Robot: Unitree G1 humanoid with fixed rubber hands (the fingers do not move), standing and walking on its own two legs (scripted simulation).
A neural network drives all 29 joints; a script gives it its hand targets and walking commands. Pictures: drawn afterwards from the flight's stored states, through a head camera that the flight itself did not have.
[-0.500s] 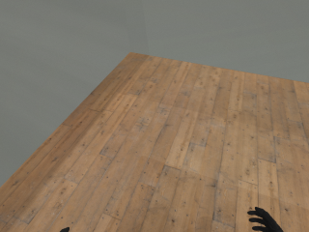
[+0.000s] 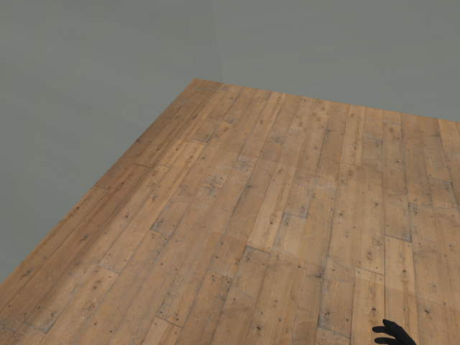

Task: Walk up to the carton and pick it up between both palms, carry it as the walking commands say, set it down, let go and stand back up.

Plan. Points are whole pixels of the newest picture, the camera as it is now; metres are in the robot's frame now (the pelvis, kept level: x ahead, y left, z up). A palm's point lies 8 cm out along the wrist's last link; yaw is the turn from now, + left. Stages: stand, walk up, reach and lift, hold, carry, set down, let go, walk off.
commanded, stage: stand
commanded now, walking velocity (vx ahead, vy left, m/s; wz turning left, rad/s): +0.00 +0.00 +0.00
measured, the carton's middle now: out of the picture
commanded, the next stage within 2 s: walk up in 0.32 s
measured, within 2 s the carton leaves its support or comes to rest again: neither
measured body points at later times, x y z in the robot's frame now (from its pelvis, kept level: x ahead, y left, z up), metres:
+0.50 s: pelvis +0.01 -0.01 +0.01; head +0.00 -0.01 +0.46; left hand +0.12 +0.29 -0.11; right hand +0.13 -0.29 -0.10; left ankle +0.02 +0.10 -0.73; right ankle +0.02 -0.14 -0.73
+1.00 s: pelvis -0.02 -0.13 +0.00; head +0.02 -0.17 +0.44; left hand +0.20 +0.16 -0.07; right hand +0.03 -0.48 -0.12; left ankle +0.03 +0.03 -0.70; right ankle +0.03 -0.24 -0.73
